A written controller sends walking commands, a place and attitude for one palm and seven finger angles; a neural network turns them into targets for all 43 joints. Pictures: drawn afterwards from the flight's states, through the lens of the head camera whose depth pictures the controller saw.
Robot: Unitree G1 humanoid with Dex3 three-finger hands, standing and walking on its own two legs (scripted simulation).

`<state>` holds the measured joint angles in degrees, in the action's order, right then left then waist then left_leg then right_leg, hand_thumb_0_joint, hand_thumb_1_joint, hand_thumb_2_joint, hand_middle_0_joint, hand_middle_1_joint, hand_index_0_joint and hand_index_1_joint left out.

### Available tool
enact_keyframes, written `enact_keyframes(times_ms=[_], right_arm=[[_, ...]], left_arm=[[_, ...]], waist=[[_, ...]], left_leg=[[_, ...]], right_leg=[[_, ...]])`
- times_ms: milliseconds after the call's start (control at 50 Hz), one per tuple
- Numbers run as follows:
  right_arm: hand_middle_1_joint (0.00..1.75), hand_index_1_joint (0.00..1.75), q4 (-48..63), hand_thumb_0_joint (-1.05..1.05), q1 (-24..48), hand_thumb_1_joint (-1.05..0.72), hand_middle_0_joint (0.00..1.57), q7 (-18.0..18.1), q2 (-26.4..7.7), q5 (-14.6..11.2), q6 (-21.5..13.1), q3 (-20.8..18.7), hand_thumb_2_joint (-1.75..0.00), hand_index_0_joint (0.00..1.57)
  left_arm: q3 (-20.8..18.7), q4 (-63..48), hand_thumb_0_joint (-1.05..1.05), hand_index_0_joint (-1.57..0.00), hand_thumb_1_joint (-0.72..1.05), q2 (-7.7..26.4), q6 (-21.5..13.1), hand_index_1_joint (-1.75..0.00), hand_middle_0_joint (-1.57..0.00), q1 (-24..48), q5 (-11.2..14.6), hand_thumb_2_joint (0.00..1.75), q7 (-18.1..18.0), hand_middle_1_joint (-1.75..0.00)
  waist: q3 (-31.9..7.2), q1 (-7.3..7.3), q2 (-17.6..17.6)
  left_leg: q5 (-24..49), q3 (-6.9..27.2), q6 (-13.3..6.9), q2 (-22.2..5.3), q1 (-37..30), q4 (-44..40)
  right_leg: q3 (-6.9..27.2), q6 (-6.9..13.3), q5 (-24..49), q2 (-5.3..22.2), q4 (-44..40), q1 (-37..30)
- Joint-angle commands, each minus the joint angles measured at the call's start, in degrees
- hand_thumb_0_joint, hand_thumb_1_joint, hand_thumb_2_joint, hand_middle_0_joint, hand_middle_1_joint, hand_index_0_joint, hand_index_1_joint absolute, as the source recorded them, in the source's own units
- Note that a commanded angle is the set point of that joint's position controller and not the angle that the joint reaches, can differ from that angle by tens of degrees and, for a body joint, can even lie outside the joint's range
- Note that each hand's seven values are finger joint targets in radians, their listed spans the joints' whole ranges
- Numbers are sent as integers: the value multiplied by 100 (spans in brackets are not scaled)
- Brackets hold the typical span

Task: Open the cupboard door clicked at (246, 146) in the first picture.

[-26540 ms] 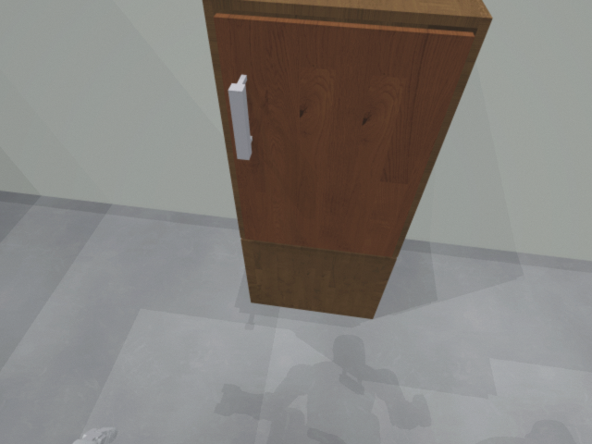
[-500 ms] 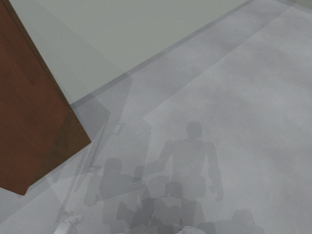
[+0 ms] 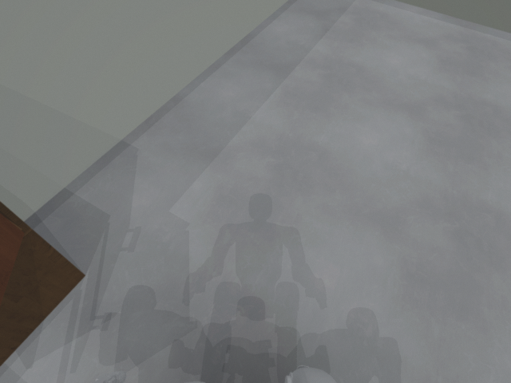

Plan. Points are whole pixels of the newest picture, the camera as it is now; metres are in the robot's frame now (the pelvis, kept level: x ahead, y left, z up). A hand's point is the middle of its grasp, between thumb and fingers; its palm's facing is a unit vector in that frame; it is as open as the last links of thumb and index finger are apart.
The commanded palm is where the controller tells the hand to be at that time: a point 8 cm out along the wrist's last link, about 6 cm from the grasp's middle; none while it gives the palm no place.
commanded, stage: walk to a spot facing it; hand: left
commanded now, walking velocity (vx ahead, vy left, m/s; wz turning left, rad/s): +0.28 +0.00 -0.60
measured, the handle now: out of the picture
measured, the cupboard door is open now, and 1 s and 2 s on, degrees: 37 37 37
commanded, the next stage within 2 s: turn to face it in 1.16 s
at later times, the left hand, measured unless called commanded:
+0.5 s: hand (181, 331) +0.22 +0.16 -0.19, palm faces -0.29 -0.94 -0.17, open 7.4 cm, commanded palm none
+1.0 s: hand (284, 211) +0.50 -0.04 -0.17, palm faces -0.49 -0.86 -0.17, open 7.2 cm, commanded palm none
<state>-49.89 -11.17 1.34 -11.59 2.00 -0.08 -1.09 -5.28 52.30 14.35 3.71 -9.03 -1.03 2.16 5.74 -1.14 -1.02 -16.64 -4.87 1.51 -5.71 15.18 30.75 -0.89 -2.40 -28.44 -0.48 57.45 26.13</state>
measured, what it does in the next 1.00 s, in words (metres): walks ahead, turning right: right foot, then left foot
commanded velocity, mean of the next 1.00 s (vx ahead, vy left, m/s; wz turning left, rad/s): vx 0.35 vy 0.00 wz -0.41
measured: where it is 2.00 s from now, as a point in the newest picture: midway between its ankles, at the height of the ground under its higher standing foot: (342, 272)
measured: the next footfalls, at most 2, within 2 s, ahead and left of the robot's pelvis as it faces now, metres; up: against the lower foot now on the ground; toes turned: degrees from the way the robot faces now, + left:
right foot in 0.14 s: +0.06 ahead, -0.15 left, +0.00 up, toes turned -10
left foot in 0.44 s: +0.24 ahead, +0.07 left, +0.00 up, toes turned -12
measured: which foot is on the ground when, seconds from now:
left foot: down 0.00-0.14, up 0.16-0.42, down 0.44-0.76, up 0.78-1.00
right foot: up 0.00-0.12, down 0.14-0.42, up 0.44-0.76, down 0.78-1.00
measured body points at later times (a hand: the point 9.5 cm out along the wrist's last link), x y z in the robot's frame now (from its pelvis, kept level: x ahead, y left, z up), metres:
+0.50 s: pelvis +0.14 -0.03 -0.01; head +0.19 -0.02 +0.44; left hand +0.23 +0.21 -0.17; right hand +0.14 -0.30 -0.13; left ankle +0.20 +0.08 -0.74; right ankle +0.02 -0.13 -0.69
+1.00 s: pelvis +0.33 -0.15 +0.00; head +0.38 -0.17 +0.45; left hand +0.52 +0.01 -0.15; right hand +0.23 -0.38 -0.14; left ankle +0.44 -0.05 -0.70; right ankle +0.26 -0.24 -0.74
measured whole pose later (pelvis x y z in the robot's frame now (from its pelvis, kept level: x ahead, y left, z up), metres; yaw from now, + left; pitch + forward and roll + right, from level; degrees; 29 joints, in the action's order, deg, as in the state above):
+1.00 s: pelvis +0.33 -0.15 +0.00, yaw -30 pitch +2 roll -1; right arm -56.7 -13.9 -1.2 -10.6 1.4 -1.5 -2.9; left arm -4.4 57.3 11.3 -2.4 -9.3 -0.9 0.8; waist 4.5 2.8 -1.5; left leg -17.9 -5.3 3.5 -7.7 27.3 45.3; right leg -2.3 1.6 -15.9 -0.6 25.8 11.7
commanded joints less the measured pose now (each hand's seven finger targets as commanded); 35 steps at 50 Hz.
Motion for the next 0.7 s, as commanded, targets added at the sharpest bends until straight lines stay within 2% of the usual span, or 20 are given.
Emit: enact_keyframes(times_ms=[0,40,60,80,100,120,140,180,240,320,360,380,400,420,440,480,500,560,640,680], right_arm=[[30,30,118,0,-584,-90,20,50,-1358,45,-78,-398,-90,20],[30,30,86,0,-562,-90,20,0,-1425,35,-65,-436,-90,20],[30,30,92,0,-455,-90,20,-15,-1443,25,-50,-441,-90,20],[30,30,133,0,-304,-90,20,-41,-1330,8,-43,-423,-90,20],[30,30,313,0,-91,-90,20,-91,-982,-88,-41,-348,-90,20],[30,30,731,0,729,-90,20,-136,-749,-109,-51,-251,-90,20],[30,30,801,0,947,-90,20,-152,-958,-101,-70,-283,-90,20],[30,30,559,0,688,-90,20,-191,-972,-86,-101,-360,-90,20],[30,30,384,0,440,-90,20,-260,-677,-74,-88,-338,-90,20],[30,30,301,0,216,-90,20,-247,-567,-89,-223,-293,-90,20],[30,30,101,0,-370,-90,20,-178,-697,-92,-305,-314,-90,20],[30,30,-115,0,-924,-90,20,-92,-991,-77,-349,-378,-90,20],[30,30,-271,0,-1680,-90,20,-24,-1680,61,-395,-537,-90,20],[30,30,-323,0,-2152,-90,20,49,-1848,92,-375,-520,-90,20],[30,30,-212,0,-1903,-90,20,1,-1783,72,-354,-496,-90,20],[30,30,-176,0,-1308,-90,20,-11,-1176,56,-417,-362,-90,20],[30,30,-197,0,-1148,-90,20,4,-1005,44,-452,-304,-90,20],[30,30,-380,0,-1330,-90,20,7,-969,25,-485,-294,-90,20],[30,30,-497,0,-1373,-90,20,-61,-930,42,-395,-311,-90,20],[30,30,-514,0,-1278,-90,20,-65,-947,47,-345,-293,-90,20]], left_arm=[[24,-693,0,-20,90,270,-195,-30,-20,492,-21,90,145,-30],[21,-651,0,-20,90,308,-230,-30,-20,384,-38,90,172,-30],[-17,-540,0,-20,90,347,-244,-30,-20,123,-41,90,170,-30],[-86,-348,0,-20,90,520,-281,-30,-20,-437,-51,90,133,-30],[-216,-157,0,-20,90,1087,-365,-30,-20,-1038,-90,90,51,-30],[-342,-18,0,-20,90,1653,-370,-30,-20,-1542,-19,90,-60,-30],[-327,-29,0,-20,90,1575,-404,-30,-20,-1573,14,90,-166,-30],[-187,-231,0,-20,90,1177,-453,-30,-20,-651,-48,90,-210,-30],[-144,-205,0,-20,90,1012,-568,-30,-20,-409,-53,90,-177,-30],[-174,-45,0,-20,90,1093,-582,-30,-20,-550,-34,90,-107,-30],[-173,-67,0,-20,90,998,-566,-30,-20,-308,-8,90,-94,-30],[-112,-128,0,-20,90,724,-553,-30,-20,-216,-4,90,-61,-30],[-21,-248,0,-20,90,300,-530,-30,-20,-325,48,90,-7,-30],[-3,-491,0,-20,90,308,-575,-30,-20,30,32,90,13,-30],[4,-588,0,-20,90,372,-616,-30,-20,304,-22,90,27,-30],[-18,-448,0,-20,90,225,-591,-30,-20,516,-80,90,95,-30],[2,-384,0,-20,90,139,-547,-30,-20,410,-87,90,152,-30],[122,-347,0,-20,90,-70,-472,-30,-20,480,-56,90,212,-30],[131,-423,0,-20,90,-30,-437,-30,-20,797,-63,90,190,-30],[85,-363,0,-20,90,53,-441,-30,-20,669,-74,90,176,-30]], waist=[[-727,376,1326],[-579,328,1183],[-605,171,1101],[-715,-125,565],[-794,-440,-969],[-443,-903,-2098],[-283,-812,-1285],[-127,-255,-1141],[-247,12,-876],[-582,24,-658],[-644,379,-437],[-772,625,234],[-1122,920,1912],[-1128,1026,1865],[-679,924,988],[5,557,1080],[-98,400,1063],[-641,382,1102],[-359,410,1074],[-363,242,905]], left_leg=[[474,560,-740,-1393,-750,-1229],[-476,387,-601,-1369,-430,-1142],[-840,198,-468,-1289,-107,-874],[-1083,-79,-266,-1005,466,-67],[-1712,-771,92,-302,1859,1503],[-2494,-388,198,155,3029,2865],[-1870,319,148,-75,3306,3459],[-1161,563,191,-266,2720,3310],[-435,268,258,-82,1730,2204],[-84,-66,232,339,762,677],[387,-148,204,395,-514,-223],[-11,213,72,79,-1604,-573],[-1218,2399,-510,-1534,-2500,-1232],[-1758,3681,-1122,-2499,-2463,-1954],[-2027,3816,-1394,-2672,-1713,-1991],[-1081,2502,-999,-1956,-850,-2094],[-210,1804,-852,-1683,-985,-1997],[1619,267,-650,-1268,-1310,-1601],[1028,-141,-595,-1302,-791,-1684],[1030,-284,-520,-1326,-630,-1378]], right_leg=[[-421,44,-18,231,-1159,-110],[-649,136,119,81,-1929,-598],[-753,179,480,7,-2407,-1151],[-576,308,651,13,-3049,-2113],[1300,811,-277,1179,-3974,-3219],[3391,1545,-329,2363,-4755,-3148],[3701,1894,-786,2447,-4795,-2982],[2774,1584,-847,1955,-4667,-1899],[1764,1358,651,1409,-4544,-1452],[1673,1273,1104,1137,-4094,-1626],[1505,1056,883,886,-3598,-905],[1245,827,786,533,-2797,-119],[404,464,-137,-280,-880,1083],[248,399,-663,-198,490,1609],[402,454,-439,254,1128,1812],[371,344,597,606,1413,1831],[249,274,864,651,1111,1741],[-179,231,1053,585,-326,983],[-624,306,1267,335,-1622,51],[-727,364,1403,243,-2088,-640]])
